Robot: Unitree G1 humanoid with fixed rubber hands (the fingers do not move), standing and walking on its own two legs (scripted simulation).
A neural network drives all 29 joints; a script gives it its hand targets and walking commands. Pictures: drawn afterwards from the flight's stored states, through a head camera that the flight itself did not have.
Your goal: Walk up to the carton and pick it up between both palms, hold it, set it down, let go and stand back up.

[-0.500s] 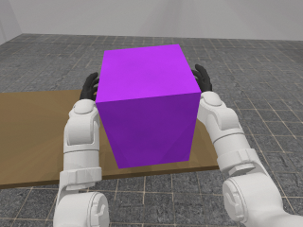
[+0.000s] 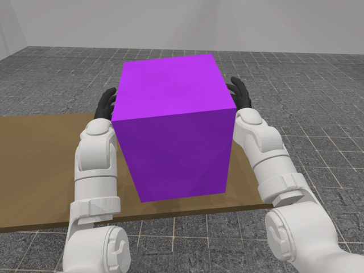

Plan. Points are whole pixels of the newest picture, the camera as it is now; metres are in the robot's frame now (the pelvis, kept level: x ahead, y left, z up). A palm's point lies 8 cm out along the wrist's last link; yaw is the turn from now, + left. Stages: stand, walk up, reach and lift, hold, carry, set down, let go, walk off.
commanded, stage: hold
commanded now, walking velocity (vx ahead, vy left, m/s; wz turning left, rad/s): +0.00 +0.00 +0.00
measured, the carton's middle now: (175, 129) +0.39 +0.01 +0.17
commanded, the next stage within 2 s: none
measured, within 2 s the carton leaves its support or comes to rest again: neither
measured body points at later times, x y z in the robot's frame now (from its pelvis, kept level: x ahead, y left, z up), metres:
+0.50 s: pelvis -0.01 -0.01 +0.00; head -0.07 +0.01 +0.45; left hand +0.37 +0.14 +0.21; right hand +0.38 -0.15 +0.22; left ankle +0.02 +0.14 -0.75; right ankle -0.01 -0.13 -0.75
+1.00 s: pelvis +0.00 +0.00 +0.00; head -0.06 +0.02 +0.45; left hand +0.38 +0.16 +0.21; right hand +0.39 -0.13 +0.22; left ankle +0.02 +0.14 -0.75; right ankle -0.01 -0.13 -0.75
